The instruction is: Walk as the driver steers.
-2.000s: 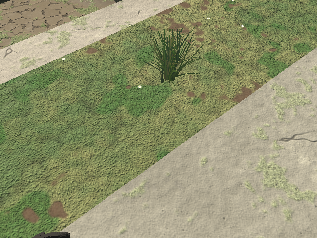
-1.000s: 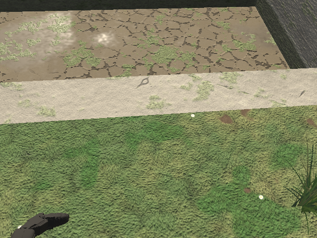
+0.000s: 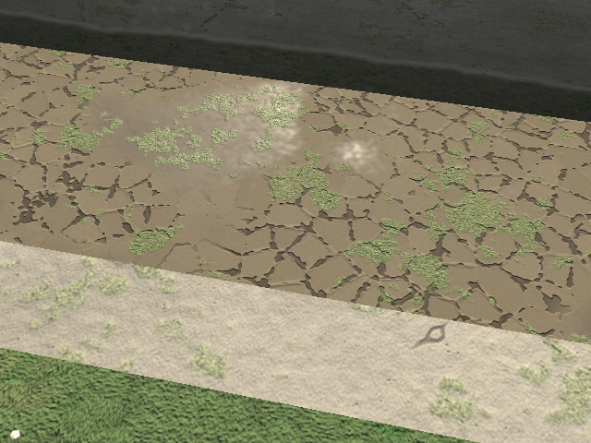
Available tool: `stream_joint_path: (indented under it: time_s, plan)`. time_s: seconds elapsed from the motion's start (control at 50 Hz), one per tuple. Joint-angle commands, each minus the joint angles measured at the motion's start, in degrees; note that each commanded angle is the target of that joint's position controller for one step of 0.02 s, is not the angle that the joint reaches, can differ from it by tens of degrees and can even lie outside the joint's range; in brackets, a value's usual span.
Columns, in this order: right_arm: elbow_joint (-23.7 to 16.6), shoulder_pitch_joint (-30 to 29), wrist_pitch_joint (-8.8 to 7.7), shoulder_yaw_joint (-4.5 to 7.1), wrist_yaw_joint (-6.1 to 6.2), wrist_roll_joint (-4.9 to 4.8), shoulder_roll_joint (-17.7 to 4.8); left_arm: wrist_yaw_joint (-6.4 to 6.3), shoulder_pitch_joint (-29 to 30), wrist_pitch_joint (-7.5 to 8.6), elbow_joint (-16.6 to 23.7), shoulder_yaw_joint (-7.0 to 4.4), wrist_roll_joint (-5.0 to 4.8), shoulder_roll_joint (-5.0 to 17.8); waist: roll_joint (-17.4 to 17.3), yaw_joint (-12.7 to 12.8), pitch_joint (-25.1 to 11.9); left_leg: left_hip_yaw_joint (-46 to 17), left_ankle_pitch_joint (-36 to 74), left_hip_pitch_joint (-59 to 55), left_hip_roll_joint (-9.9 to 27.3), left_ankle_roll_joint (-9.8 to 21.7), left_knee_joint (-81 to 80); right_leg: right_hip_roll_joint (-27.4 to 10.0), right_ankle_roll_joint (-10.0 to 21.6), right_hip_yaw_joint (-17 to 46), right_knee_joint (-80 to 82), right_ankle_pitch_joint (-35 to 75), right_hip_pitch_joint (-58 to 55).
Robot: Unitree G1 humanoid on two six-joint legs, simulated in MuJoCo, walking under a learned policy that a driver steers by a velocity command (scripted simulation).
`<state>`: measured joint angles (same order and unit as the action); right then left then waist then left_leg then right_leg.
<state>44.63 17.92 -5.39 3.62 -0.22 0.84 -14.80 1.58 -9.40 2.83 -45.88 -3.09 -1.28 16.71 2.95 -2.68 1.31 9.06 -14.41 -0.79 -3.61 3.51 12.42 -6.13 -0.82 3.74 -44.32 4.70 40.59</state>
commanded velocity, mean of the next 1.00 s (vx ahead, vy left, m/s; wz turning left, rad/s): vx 0.50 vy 0.00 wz -0.48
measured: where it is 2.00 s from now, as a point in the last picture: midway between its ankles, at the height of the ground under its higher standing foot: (361, 392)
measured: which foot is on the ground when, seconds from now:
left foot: down 0.00-0.18, up 0.20-0.58, down 0.60-0.98, up 1.00-1.00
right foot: up 0.00-0.16, down 0.18-0.62, up 0.64-0.98, down 1.00-1.00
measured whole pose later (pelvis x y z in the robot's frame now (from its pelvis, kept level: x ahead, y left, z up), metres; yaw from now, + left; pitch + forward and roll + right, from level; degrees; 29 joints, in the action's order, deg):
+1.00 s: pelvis +0.46 -0.12 -0.03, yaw -32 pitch +1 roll +2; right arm 44.0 24.8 -0.9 3.0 0.6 0.9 -15.6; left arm 0.8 -12.5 -2.2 -34.0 -1.9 1.6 15.2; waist 0.2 -2.6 -1.4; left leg 3.9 -24.8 15.2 3.6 -1.4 41.5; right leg 1.5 4.0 -0.3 -38.7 -15.1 24.5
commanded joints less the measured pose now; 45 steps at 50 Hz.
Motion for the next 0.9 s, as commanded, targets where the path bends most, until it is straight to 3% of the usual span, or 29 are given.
stream_joint_path:
  time_s: [0.02,0.06,0.1,0.14,0.16,0.18,0.2,0.22,0.24,0.26,0.28,0.3,0.32,0.36,0.44,0.48,0.54,0.6,0.62,0.64,0.66,0.68,0.7,0.72,0.76,0.78,0.8,0.86,0.9]
  plan:
    - [-1.9,0.5,-0.26,2.39,0.59,-0.68,-9.1,1.25,7.1,0.94,5.6,0.39,0.09,1.0,-4.2,-1.7,3.9,-2.0,22.4,1.3,17.1,5.8,-4.4,0.7,1.3,-2.5,6.1,3.1,0.1]
    - [-1.1,1.7,0.83,2.67,0.74,-1.22,-9.5,1.97,9.4,0.95,7.4,0.36,0.14,1.3,-4.5,-2.2,4.3,-1.3,27.8,-4.4,18.5,5.4,-1.3,1.6,2.5,-4.2,8.0,-1.7,2.9]
    - [-0.9,1.3,2.01,3.07,1.34,-1.5,-11.0,2.79,9.3,0.94,8.8,0.04,0.28,2.0,-6.0,-1.0,2.7,0.4,41.5,-6.8,19.1,4.4,4.0,4.0,4.2,-7.3,9.2,-7.5,0.0]
    - [-1.1,0.5,3.24,3.33,2.11,-1.8,-12.7,2.96,3.8,0.57,8.8,-1.26,0.32,4.5,-8.4,2.9,-2.2,1.6,59.0,-6.8,18.8,3.0,14.8,8.3,6.6,-10.5,7.9,-13.8,-9.3]
    - [-1.4,-0.7,3.53,3.09,2.43,-2.16,-12.7,2.5,-3.7,0.24,7.2,-2.5,0.06,6.6,-8.4,7.1,-6.2,2.4,61.1,-3.4,17.8,1.8,24.9,10.4,8.5,-10.8,9.0,-14.2,-19.5]
    - [-1.9,-1.8,3.14,2.59,2.77,-2.19,-12.1,1.38,-13.1,-0.04,5.4,-4.32,0.0,10.5,-5.7,12.5,-10.7,3.3,50.1,7.2,15.2,-0.8,40.3,8.4,11.3,-5.3,13.5,-8.1,-35.6]
    - [-4.3,4.0,1.85,0.29,2.17,0.63,-3.7,0.23,-14.8,-0.14,5.2,-5.42,-0.25,16.8,10.2,6.9,-16.6,0.9,-6.2,30.7,5.3,-5.3,62.8,-6.9,20.5,21.1,13.0,-1.1,-55.9]
    - [-6.0,2.9,-0.32,-0.15,1.38,-0.81,-5.7,0.84,-15.8,0.82,6.8,-4.85,-0.18,15.5,7.9,8.0,-28.0,-13.4,-21.1,41.3,-1.5,-5.8,74.1,-14.1,28.6,44.7,22.6,-7.4,-65.6]
    - [-6.7,-1.6,-1.54,0.92,0.96,-2.8,-9.8,0.85,-13.9,0.95,6.7,-4.03,0.18,11.5,1.3,9.6,-21.6,-16.8,-16.6,45.8,2.9,-4.3,72.8,-12.4,24.7,35.7,24.1,-6.8,-61.8]
    - [-7.7,-4.3,-2.16,0.53,1.22,-3.02,-9.1,0.6,-11.0,1.11,6.9,-3.43,-0.03,8.8,-1.8,8.1,-13.8,-15.6,-13.6,46.9,5.2,-3.6,68.6,-9.9,22.5,28.4,23.9,-4.8,-53.7]
    - [-7.9,-5.9,-2.08,0.59,1.92,-1.86,-8.5,0.29,-7.6,0.94,7.7,-2.71,0.04,6.7,-5.1,5.7,-8.9,-15.2,-11.4,45.3,7.3,-3.5,63.6,-7.5,20.6,23.3,24.1,-0.9,-45.2]
    - [-8.0,-6.0,-1.15,1.01,2.46,-0.92,-9.0,-0.22,-5.4,0.76,8.8,-2.16,1.17,5.4,-2.7,3.8,-6.6,-15.2,-8.9,41.2,8.2,-4.2,61.0,-5.3,20.1,19.2,24.3,6.1,-37.9]
    - [-7.9,-4.4,-0.33,1.49,2.48,-0.86,-9.5,-0.57,-4.1,0.45,10.0,-1.97,2.09,4.9,-1.9,2.3,-5.9,-15.0,-7.4,37.8,8.3,-4.6,60.0,-3.8,19.9,16.7,25.0,9.2,-33.2]
    - [-8.1,-3.4,0.98,0.89,2.61,-0.5,-7.0,-1.36,-4.1,0.06,10.3,-2.36,1.68,5.7,-1.8,0.8,-4.9,-13.2,-6.1,35.7,8.4,-6.1,53.1,-2.0,19.7,13.8,26.0,10.9,-27.6]
    - [-9.3,-9.2,1.25,-0.88,2.4,0.26,-3.1,-3.29,-5.2,-1.36,10.6,-3.03,0.7,7.2,0.9,2.5,-4.8,-10.2,9.0,29.7,5.2,-7.9,35.5,3.0,16.3,9.1,23.3,7.7,-20.3]
    - [-10.0,-11.4,1.48,-0.83,2.03,-0.04,-3.6,-3.31,-8.5,-1.99,9.6,-2.89,0.35,6.5,3.0,4.1,-4.9,-10.4,14.4,27.6,3.6,-7.5,29.4,3.5,15.1,10.5,20.2,4.4,-21.0]
    - [-11.4,-14.1,1.41,-0.29,0.78,-0.43,-5.1,-3.38,-10.9,-3.49,10.2,-2.76,0.19,6.2,2.8,4.8,-3.9,-11.9,9.6,26.1,1.8,-5.0,23.9,1.4,14.6,18.4,16.6,-7.3,-23.0]
    - [-9.7,-7.6,0.04,0.93,0.0,-0.34,-6.8,-3.65,-8.3,-3.5,12.2,-1.98,-0.21,4.2,4.2,0.5,-5.2,-13.0,12.9,14.2,3.6,-1.2,17.0,3.1,11.6,21.2,11.6,-18.4,-21.9]
    - [-9.0,-1.9,-0.18,1.67,0.51,0.49,-9.5,-3.74,-8.7,-3.05,13.0,-0.74,0.01,0.4,-0.9,-1.4,-9.2,-21.5,14.0,3.8,12.2,2.1,15.4,7.2,8.7,16.8,-1.0,-26.3,-16.8]
    - [-7.2,4.2,0.38,3.0,0.43,0.8,-13.8,-3.59,-17.1,-3.06,13.5,0.15,-1.95,-1.8,-21.2,0.6,-16.1,-45.7,2.9,-9.4,26.3,13.1,10.9,15.3,4.3,8.6,-20.8,-43.8,-3.7]
    - [-8.5,1.6,0.6,2.55,0.05,-0.97,-11.0,-3.69,-17.0,-2.68,13.4,-0.88,-2.15,3.5,-20.9,0.7,-12.5,-55.7,-13.4,-7.8,27.8,13.7,6.2,11.0,2.2,7.6,-30.1,-41.5,5.6]
    - [-9.6,-0.4,0.96,1.71,0.44,-1.42,-7.4,-3.84,-9.9,-3.0,13.8,-2.08,-1.96,6.7,-13.7,-1.1,-5.9,-48.8,-19.2,-2.7,25.0,11.0,5.7,9.0,1.4,6.8,-34.6,-35.6,8.7]
    - [-9.7,-1.3,1.74,1.52,0.68,-1.02,-6.7,-4.14,-7.6,-3.83,14.2,-2.34,-1.07,6.9,-9.0,-0.9,-2.7,-41.6,-17.2,2.9,22.8,9.4,5.8,8.1,0.7,4.6,-37.3,-31.8,8.1]
    - [-10.1,-3.1,2.13,1.01,0.84,-0.46,-5.2,-4.09,-6.6,-4.36,15.0,-2.44,-0.26,6.4,-8.2,0.1,-0.5,-35.9,-13.5,7.4,20.6,8.6,5.9,7.1,0.5,4.7,-36.6,-28.8,7.6]
    - [-8.7,-2.8,2.18,0.87,1.17,0.49,-4.2,-3.46,-9.3,-4.84,14.2,-1.89,-0.51,3.4,-9.4,2.3,0.1,-28.1,-10.5,13.9,17.1,7.7,4.4,5.1,0.3,4.0,-33.3,-26.9,2.5]
    - [-7.2,-1.2,2.06,1.07,1.05,0.39,-4.2,-3.25,-10.6,-4.78,13.5,-1.53,-0.61,2.0,-9.7,2.9,-0.2,-26.2,-10.5,14.6,16.3,8.0,3.9,4.7,0.3,3.4,-29.9,-27.4,1.4]
    - [-5.4,3.2,1.55,1.05,1.6,2.58,-7.1,-1.95,-5.3,-5.4,15.7,-0.98,5.06,2.3,-5.5,1.4,-3.3,-22.3,-0.4,15.7,18.1,7.5,5.7,7.5,1.7,1.2,-26.1,-24.5,-1.6]
    - [-4.7,1.2,1.3,0.98,1.34,1.76,-7.8,-0.3,-4.3,-5.46,15.2,0.06,3.59,-0.2,-10.6,2.8,-3.5,-13.7,8.9,18.9,16.2,5.4,8.7,7.5,3.0,-2.3,-10.9,-21.5,-9.2]
    - [-5.1,-0.2,1.75,0.88,0.79,1.04,-8.3,-0.34,-3.7,-5.48,14.9,0.02,2.88,1.0,-13.5,2.8,-3.3,-12.0,6.5,23.2,15.6,4.5,8.6,8.7,3.4,-6.3,-4.2,-21.8,-17.2]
